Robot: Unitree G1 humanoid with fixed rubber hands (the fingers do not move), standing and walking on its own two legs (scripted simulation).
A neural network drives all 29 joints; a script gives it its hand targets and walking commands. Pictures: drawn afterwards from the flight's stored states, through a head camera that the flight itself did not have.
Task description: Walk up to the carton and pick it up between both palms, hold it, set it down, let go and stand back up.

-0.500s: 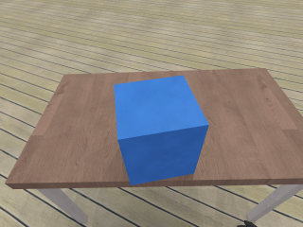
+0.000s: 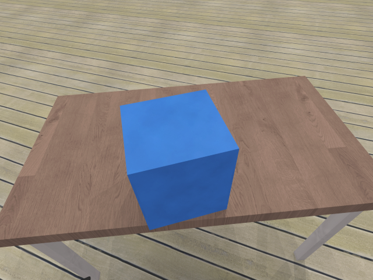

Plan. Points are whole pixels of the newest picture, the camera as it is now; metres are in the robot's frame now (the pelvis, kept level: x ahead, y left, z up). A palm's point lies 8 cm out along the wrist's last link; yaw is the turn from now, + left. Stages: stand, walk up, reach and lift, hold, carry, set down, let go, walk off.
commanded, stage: walk up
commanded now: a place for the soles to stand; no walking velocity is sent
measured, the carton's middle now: (177, 161) +0.40 +0.04 +0.02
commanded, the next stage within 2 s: reach and lift in 0.06 s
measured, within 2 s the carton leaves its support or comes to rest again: neither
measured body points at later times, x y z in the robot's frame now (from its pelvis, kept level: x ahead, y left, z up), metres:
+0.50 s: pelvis +0.01 -0.02 +0.01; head +0.01 -0.01 +0.46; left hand +0.18 +0.24 -0.07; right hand +0.18 -0.27 -0.07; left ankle -0.03 +0.12 -0.73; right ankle +0.04 -0.11 -0.73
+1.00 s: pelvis +0.02 +0.00 +0.02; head +0.00 +0.00 +0.47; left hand +0.18 +0.21 -0.04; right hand +0.19 -0.25 -0.04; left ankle -0.03 +0.12 -0.73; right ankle +0.04 -0.11 -0.73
